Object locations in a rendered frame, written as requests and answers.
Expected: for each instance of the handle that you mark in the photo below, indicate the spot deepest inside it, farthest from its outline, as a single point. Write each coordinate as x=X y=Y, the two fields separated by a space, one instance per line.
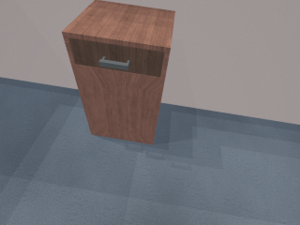
x=113 y=64

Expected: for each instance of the drawer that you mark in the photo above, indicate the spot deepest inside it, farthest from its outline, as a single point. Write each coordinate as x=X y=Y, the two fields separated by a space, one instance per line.
x=141 y=61

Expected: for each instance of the cabinet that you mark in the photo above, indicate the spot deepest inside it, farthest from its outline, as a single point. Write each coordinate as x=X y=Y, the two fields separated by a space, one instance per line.
x=119 y=104

